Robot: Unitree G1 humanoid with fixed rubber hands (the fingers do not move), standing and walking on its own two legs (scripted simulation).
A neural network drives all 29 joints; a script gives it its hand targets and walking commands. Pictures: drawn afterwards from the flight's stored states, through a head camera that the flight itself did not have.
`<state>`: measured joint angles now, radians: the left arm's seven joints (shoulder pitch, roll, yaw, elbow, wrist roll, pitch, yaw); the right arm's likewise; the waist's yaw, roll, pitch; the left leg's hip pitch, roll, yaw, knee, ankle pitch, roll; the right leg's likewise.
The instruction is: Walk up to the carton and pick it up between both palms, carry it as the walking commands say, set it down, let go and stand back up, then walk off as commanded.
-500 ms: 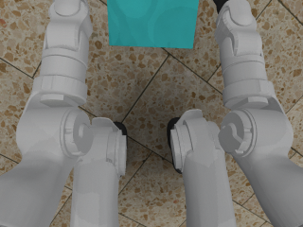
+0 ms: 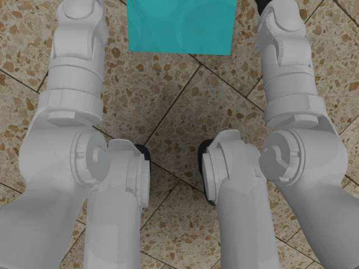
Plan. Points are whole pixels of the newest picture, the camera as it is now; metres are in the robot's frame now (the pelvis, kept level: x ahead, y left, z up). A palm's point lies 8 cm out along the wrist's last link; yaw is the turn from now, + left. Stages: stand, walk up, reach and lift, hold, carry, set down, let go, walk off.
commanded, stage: set down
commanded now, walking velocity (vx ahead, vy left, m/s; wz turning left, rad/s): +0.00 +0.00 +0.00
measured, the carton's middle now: out of the picture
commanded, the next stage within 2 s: none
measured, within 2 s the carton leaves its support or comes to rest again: rests again in 0.24 s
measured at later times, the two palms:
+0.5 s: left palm (68, 1) +0.53 +0.14 -0.20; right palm (290, 12) +0.50 -0.21 -0.20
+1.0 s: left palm out of the picture +0.54 +0.14 -0.15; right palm out of the picture +0.52 -0.21 -0.14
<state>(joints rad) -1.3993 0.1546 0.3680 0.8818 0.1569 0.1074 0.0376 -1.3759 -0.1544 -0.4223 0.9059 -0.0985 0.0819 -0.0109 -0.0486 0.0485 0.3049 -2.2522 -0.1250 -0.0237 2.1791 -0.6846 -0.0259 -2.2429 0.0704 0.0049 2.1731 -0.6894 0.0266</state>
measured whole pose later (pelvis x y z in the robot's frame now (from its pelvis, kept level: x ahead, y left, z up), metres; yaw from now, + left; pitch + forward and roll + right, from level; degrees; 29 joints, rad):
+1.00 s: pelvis -0.03 +0.00 +0.00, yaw +0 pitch +35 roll -1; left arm -1.48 0.31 0.23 0.98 -0.04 0.13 0.14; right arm -1.42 -0.31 -0.29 0.92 0.09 0.12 -0.10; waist -0.04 0.02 0.39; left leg -2.19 -0.10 -0.01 2.18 -0.61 -0.03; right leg -2.19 0.07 0.00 2.18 -0.60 0.02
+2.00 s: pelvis -0.04 +0.00 +0.24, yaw -1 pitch +26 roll -1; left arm -1.38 0.33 0.22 0.77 -0.04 0.34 0.13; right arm -1.33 -0.31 -0.26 0.69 0.12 0.33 -0.13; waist -0.04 0.02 0.43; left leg -1.39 -0.07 -0.06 1.33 -0.39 -0.01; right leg -1.38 0.07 0.03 1.31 -0.38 0.01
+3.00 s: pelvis +0.09 -0.01 +0.38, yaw -1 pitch +9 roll +0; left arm 0.13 0.17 0.16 0.53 0.02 0.01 -0.03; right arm 0.15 -0.18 -0.10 0.47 -0.05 0.02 0.05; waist -0.03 0.01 -0.04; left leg -0.43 -0.03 -0.08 0.57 -0.30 0.00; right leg -0.43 0.06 0.06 0.55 -0.28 -0.02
